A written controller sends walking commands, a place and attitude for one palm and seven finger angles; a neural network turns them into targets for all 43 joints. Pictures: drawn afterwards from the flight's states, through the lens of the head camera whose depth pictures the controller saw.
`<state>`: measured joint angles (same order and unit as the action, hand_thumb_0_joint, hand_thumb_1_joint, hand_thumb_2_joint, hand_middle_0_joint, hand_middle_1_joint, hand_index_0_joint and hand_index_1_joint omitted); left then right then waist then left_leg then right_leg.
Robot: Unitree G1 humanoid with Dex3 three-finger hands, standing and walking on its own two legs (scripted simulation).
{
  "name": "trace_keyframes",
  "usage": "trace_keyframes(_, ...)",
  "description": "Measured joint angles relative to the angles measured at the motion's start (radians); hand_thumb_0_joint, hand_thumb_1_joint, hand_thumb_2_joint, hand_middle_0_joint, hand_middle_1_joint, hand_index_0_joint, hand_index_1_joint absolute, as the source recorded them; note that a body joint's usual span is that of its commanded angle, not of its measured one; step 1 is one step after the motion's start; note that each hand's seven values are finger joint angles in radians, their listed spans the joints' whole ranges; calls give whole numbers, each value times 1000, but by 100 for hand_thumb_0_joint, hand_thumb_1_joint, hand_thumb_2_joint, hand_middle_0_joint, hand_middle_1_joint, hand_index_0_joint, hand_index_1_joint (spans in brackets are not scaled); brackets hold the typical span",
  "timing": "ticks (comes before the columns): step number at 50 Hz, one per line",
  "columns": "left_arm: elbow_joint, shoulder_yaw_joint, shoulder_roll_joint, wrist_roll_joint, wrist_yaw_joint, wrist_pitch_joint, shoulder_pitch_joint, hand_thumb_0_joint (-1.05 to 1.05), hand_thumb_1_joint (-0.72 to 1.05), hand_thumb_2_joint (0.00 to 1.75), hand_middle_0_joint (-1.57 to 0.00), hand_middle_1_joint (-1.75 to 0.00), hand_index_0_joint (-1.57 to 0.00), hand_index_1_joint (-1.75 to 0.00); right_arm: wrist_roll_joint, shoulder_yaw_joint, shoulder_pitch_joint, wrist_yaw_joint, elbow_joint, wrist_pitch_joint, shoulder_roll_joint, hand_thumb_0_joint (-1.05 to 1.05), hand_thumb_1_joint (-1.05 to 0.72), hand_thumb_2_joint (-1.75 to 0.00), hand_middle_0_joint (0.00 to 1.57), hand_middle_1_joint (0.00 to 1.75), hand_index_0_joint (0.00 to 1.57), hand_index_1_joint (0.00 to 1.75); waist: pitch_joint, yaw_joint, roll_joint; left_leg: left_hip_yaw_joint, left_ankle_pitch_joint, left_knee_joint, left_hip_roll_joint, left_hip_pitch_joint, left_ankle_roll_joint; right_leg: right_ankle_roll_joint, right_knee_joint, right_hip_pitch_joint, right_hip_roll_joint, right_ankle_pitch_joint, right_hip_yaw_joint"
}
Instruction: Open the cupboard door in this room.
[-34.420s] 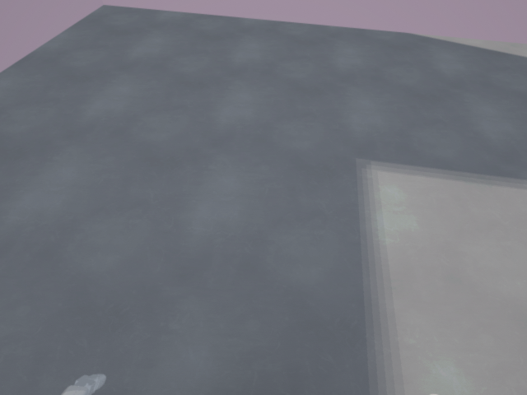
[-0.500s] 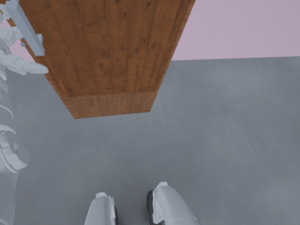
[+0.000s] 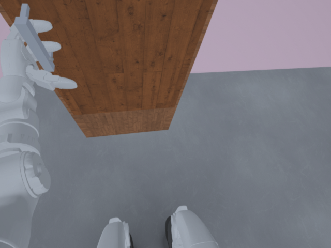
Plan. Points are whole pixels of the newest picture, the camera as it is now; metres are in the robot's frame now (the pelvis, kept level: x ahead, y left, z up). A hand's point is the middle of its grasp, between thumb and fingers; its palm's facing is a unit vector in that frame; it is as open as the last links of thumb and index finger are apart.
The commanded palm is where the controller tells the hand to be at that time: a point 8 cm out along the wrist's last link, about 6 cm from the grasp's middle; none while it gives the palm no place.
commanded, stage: slide the fingers in behind the handle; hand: left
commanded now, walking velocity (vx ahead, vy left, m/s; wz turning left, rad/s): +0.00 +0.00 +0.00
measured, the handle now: (38, 40) +0.58 +0.23 +0.07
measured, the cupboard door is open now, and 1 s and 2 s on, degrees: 0 0 27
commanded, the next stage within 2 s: close the thumb around the handle in 0.32 s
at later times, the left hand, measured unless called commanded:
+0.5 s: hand (48, 61) +0.53 +0.21 +0.06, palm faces +0.04 -1.00 -0.02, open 13.9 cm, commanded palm +0.50 +0.24 +0.06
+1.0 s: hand (43, 61) +0.52 +0.21 +0.07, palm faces +0.03 -1.00 -0.02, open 6.1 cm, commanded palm +0.50 +0.25 +0.06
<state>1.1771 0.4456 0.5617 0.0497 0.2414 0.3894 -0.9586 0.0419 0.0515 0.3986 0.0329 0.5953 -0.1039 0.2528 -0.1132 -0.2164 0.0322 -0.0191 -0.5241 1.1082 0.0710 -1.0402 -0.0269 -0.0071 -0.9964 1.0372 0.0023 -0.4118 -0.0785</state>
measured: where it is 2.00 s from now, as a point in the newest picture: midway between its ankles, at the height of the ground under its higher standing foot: outside the picture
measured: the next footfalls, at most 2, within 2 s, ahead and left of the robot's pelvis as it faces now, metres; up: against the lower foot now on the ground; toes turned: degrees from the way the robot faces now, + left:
none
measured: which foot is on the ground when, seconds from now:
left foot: down 0.00-1.00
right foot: down 0.00-1.00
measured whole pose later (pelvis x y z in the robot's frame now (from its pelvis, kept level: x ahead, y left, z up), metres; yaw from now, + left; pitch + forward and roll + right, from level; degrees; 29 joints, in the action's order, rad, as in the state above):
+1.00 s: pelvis -0.01 +0.00 +0.00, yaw +0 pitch +25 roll -4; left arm 1.21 0.45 0.60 0.05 0.27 0.40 -0.97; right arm 0.04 0.05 0.40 0.02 0.60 -0.09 0.26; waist -0.11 -0.22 0.03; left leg -0.02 -0.52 1.11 0.07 -1.04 -0.03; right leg -0.01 -1.00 1.04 0.00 -0.40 -0.07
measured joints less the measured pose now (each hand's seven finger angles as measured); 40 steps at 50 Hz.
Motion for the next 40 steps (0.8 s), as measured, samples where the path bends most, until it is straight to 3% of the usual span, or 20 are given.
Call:
trace_keyframes(6, 0, 7, 11, -11, -11, 17, 20, -2, -49, 30, -29, -120, -30, -120, -3, 1, 3, 0, -10, -2, -3, 0, -90, -90, 20, 30, 21, 30, 6, 4, 1, -7, 3, -7, 1, 14, 2, 2, -1, -7, 2, 1, 7)
trace_keyframes(12, 22, 2, 12, 8, 10, 24, 6, -2, -49, 30, -29, -120, -30, -120, -8, 2, -1, -5, 6, -1, 0, 1, -90, -90, 20, 30, 21, 30, 9, 13, -5, -2, 8, -9, -1, 15, 5, 5, -2, -9, -1, 2, 2)
trace_keyframes(26, 43, 3, 43, -2, 20, 23, -38, -2, -46, 32, -30, -120, -30, -120, -3, -3, -9, -16, 10, 15, 22, 1, -90, -90, 20, 30, 21, 30, 14, -5, -10, 9, 9, 17, -1, -26, 7, 9, -23, 26, -1, 3, -7)
trace_keyframes(32, 45, 9, 51, 0, 28, 8, -31, -1, -28, 39, -31, -122, -32, -122, -8, 3, -1, -14, 7, 7, 16, 1, -90, -90, 20, 30, 20, 30, 14, -6, -8, 4, 8, 14, 2, -17, 5, 7, -17, 19, 3, 5, -2)
trace_keyframes(40, 11, 8, 28, 17, 25, 16, 7, -1, 10, 56, -34, -126, -34, -126, -7, 3, 10, -8, 9, 6, 5, 1, -90, -90, 20, 30, 21, 30, 6, 6, -4, 0, 9, -1, 2, 4, 3, 3, -1, -2, 4, 9, 3)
